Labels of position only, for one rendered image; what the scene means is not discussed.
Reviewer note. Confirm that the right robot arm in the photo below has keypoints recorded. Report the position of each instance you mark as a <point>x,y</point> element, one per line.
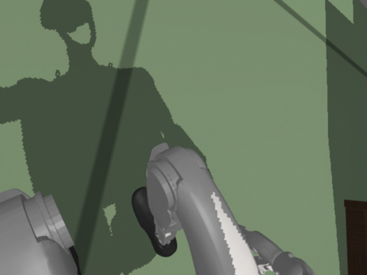
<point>287,263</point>

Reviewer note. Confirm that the right robot hand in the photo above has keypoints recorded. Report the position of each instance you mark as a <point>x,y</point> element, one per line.
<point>262,246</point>

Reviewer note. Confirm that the left robot foot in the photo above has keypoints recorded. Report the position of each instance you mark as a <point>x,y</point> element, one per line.
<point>75,257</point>

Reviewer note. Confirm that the right robot foot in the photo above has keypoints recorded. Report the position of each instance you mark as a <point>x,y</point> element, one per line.
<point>146,220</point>

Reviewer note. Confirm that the bookshelf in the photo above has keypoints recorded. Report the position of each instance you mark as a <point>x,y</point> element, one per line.
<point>356,235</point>

